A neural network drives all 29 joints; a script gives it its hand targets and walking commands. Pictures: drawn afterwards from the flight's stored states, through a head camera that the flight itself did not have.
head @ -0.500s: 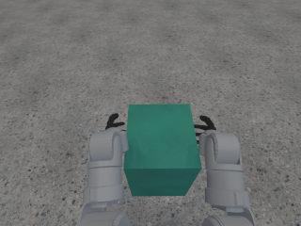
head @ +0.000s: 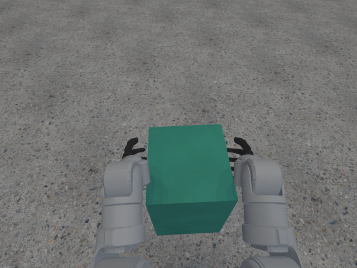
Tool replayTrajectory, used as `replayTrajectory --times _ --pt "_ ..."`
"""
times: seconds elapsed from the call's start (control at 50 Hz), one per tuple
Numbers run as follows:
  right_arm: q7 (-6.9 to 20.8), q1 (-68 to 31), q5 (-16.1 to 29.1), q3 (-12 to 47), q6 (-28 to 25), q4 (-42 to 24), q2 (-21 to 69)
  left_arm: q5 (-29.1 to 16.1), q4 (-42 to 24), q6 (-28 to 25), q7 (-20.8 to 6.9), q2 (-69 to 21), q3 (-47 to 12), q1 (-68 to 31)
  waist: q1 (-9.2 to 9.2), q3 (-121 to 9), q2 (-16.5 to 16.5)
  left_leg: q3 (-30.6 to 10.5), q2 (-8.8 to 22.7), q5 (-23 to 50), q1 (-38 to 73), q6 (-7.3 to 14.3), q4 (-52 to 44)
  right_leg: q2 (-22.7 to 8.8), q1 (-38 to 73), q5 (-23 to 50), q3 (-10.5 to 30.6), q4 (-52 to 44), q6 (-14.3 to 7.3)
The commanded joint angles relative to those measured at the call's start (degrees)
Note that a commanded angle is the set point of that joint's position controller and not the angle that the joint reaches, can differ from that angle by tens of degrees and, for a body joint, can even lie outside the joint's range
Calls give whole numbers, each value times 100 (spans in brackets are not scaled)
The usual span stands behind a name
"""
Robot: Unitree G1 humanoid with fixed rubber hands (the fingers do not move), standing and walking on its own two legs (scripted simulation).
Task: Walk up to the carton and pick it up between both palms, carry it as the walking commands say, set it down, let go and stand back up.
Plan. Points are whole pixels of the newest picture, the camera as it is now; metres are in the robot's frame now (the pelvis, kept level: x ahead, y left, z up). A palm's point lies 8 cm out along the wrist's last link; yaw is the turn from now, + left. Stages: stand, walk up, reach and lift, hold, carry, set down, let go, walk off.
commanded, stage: carry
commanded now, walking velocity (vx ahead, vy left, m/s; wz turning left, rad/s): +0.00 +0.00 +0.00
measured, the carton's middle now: (186, 183) +0.33 +0.02 -0.02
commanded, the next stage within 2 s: none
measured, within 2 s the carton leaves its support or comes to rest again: neither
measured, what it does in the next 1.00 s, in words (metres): steps on the spot: right foot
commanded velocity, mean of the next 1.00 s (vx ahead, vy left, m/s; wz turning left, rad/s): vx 0.00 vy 0.00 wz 0.00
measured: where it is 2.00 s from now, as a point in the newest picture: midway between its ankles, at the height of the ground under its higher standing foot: outside the picture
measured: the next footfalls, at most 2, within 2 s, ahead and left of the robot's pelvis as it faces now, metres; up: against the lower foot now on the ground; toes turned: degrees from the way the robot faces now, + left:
right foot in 0.06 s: +0.03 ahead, -0.13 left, +0.00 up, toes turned +7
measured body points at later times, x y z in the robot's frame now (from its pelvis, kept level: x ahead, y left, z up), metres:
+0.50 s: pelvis -0.05 +0.01 +0.00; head -0.07 +0.01 +0.45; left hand +0.27 +0.14 +0.11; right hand +0.27 -0.11 +0.09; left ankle -0.01 +0.11 -0.72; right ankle -0.01 -0.14 -0.72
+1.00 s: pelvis -0.06 +0.01 +0.01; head -0.08 +0.00 +0.46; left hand +0.26 +0.14 +0.11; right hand +0.26 -0.12 +0.10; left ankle -0.01 +0.11 -0.72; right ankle -0.01 -0.14 -0.72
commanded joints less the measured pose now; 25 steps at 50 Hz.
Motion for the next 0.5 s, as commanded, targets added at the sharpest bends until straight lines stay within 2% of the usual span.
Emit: replayTrajectory --times 0.0,0.02,0.04,0.06,0.08,0.1,0.12,0.14,0.16,0.18,0.2,0.22,0.24,0.26,0.28,0.3,0.32,0.34,0.36,0.38,0.4,0.42,0.44,0.46,0.48 --pt "1943 -3256 2623 3434 -163 -437 5903 -2627 -386 129 -2970 -6071 -3699 -3881 -130 -1945 1054 -1019 1520 3519 1402 663 -494 -12 697 640 -607 -2345 -366" --pt "1915 -3543 2663 3540 -144 -665 5895 -2599 -209 137 -2980 -6148 -3653 -3820 -185 -2143 611 -858 1225 2766 1476 368 -317 19 1134 1504 -273 -2845 -434" --pt "1913 -3144 2503 3450 -131 -391 5772 -2497 83 158 -3010 -6049 -3539 -3458 -259 -2046 186 -679 1006 2014 1065 44 -64 -511 1495 2638 392 -2859 -515" --pt "1883 -3224 2489 3493 -164 -504 5734 -2428 310 157 -3029 -5899 -3408 -3452 -311 -2171 -179 -579 683 1650 584 -58 127 -849 1991 3858 902 -2550 -728" --pt "1864 -2991 2533 3506 -151 -283 5820 -2445 342 140 -3021 -5968 -3416 -3260 -320 -2045 -563 -481 571 1435 400 -86 38 -986 2102 4799 752 -2450 -730" --pt "1900 -3782 2716 3663 -184 -731 5816 -2459 86 12 -2968 -6022 -3498 -3754 -298 -2135 -702 -520 593 1839 888 -79 -393 -733 1901 5109 264 -2092 -781" --pt "1881 -3457 2686 3607 -140 -560 5874 -2347 101 75 -2953 -5998 -3371 -3376 -238 -2594 -333 -493 638 2248 1125 -36 -367 -661 1976 4635 171 -1923 -717" --pt "1924 -3676 2809 3804 -143 -1053 5861 -2380 -91 37 -2967 -6019 -3454 -3188 -212 -2547 -558 -536 680 2670 1442 -22 -496 -421 1649 4088 5 -1869 -580" --pt "1910 -3893 2793 3674 -118 -743 5754 -2494 4 40 -2967 -6078 -3529 -3705 -201 -2515 -147 -513 765 2835 1562 -11 -438 -314 1269 3661 39 -1911 -497" --pt "1868 -3216 2670 3555 -63 -512 5805 -2356 256 135 -2975 -6042 -3347 -3155 -210 -2669 -84 -746 866 2936 1749 77 -609 -251 1296 3186 52 -1950 -574" --pt "1863 -3484 2683 3585 -104 -683 5743 -2364 248 100 -2950 -6078 -3389 -3234 -192 -2463 134 -662 911 3186 1674 85 -591 -260 1205 3253 -22 -1979 -524" --pt "1911 -3065 2614 3566 1 -259 5740 -2208 434 143 -2926 -5914 -3318 -2826 -205 -2460 74 -750 971 3399 1854 133 -647 -163 1026 3180 -53 -1859 -496" --pt "1912 -4155 2782 3591 -126 -503 5650 -2390 337 78 -2912 -5915 -3511 -3930 -193 -2233 719 -875 1122 3764 1871 205 -729 -92 708 2636 -92 -1837 -463" --pt "1945 -3696 2735 3472 -57 -216 5722 -2371 272 95 -2892 -5959 -3443 -3791 -179 -2191 609 -925 1181 3843 1726 210 -795 -80 813 2260 -133 -1782 -488" --pt "1975 -2912 2594 3275 5 306 5673 -2283 423 147 -2880 -5906 -3476 -3471 -190 -2232 964 -890 1199 3701 1842 190 -877 -21 669 2000 -203 -1755 -503" --pt "1994 -2921 2572 3199 -38 332 5761 -2343 175 106 -2859 -5985 -3557 -3784 -184 -2156 1095 -943 1237 3298 1554 235 -1015 -49 803 1838 -171 -1845 -556" --pt "1999 -2868 2494 3151 -41 334 5737 -2301 295 126 -2875 -6042 -3580 -3548 -183 -1961 1048 -991 1245 3098 1541 260 -1152 -25 639 1875 -135 -1834 -566" --pt "2000 -2452 2441 3150 1 231 5705 -2275 455 191 -2945 -6086 -3364 -3006 -174 -1952 217 -934 1251 2058 1315 339 -1167 -77 942 1815 -154 -2111 -571" --pt "1980 -2997 2468 3191 -54 113 5739 -2325 474 174 -2977 -5953 -3332 -3435 -197 -1914 308 -1006 1142 1297 989 272 -1187 -137 1083 1857 -70 -2257 -547" --pt "1982 -3315 2484 3255 -78 -191 5636 -2289 584 161 -2983 -6045 -3327 -3355 -192 -1822 333 -923 1012 611 888 190 -1332 -161 1037 1734 69 -2330 -637" --pt "1963 -3465 2492 3262 -116 -161 5744 -2382 578 131 -3011 -6170 -3395 -3580 -179 -1522 307 -990 984 412 913 194 -1435 -209 811 1763 105 -2481 -639" --pt "1940 -3142 2537 3310 -82 -106 5766 -2280 663 177 -3006 -6034 -3193 -3052 -186 -1639 291 -922 963 684 954 197 -1397 -143 883 1832 61 -2446 -612" --pt "1947 -3637 2565 3253 -107 -210 5858 -2338 587 185 -2997 -6126 -3275 -3698 -181 -1757 864 -1134 1051 626 830 255 -1519 -88 958 1663 50 -2306 -626" --pt "1967 -3276 2557 3332 -69 -235 5806 -2206 505 161 -2968 -6081 -3217 -3244 -156 -1538 503 -964 1000 318 888 224 -1555 -164 853 1481 64 -2540 -672" --pt "1932 -3072 2500 3198 -93 -173 5770 -2251 608 209 -2960 -6145 -3172 -3190 -164 -1649 716 -900 967 466 759 202 -1448 -171 980 1759 91 -2570 -661"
